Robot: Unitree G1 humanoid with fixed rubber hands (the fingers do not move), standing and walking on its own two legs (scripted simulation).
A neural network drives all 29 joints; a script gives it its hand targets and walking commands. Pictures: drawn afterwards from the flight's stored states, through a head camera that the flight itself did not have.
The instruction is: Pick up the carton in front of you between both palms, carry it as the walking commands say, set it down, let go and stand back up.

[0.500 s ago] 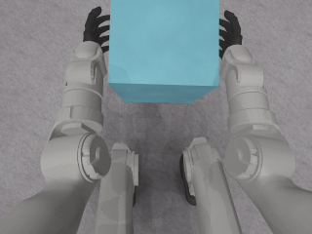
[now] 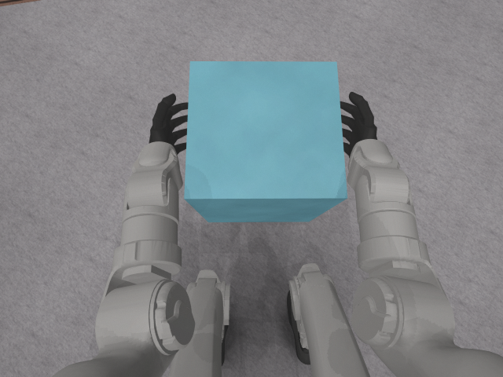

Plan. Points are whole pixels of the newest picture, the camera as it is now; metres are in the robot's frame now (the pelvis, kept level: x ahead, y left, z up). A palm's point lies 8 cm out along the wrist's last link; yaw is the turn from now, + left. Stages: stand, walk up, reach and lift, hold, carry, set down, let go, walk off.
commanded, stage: reach and lift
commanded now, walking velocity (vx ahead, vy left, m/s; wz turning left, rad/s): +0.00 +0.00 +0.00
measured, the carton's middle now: (260, 156) +0.48 -0.01 -0.11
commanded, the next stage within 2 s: hold in 1.92 s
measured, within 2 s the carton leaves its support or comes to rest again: neither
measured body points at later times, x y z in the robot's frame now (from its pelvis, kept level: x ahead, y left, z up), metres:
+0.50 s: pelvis +0.04 +0.00 +0.14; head +0.16 +0.00 +0.57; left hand +0.43 +0.14 +0.11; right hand +0.43 -0.16 +0.11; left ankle +0.09 +0.13 -0.52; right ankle +0.09 -0.13 -0.52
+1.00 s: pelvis +0.07 +0.00 +0.22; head +0.05 +0.00 +0.67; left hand +0.38 +0.15 +0.24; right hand +0.38 -0.16 +0.24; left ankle +0.09 +0.13 -0.52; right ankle +0.09 -0.13 -0.52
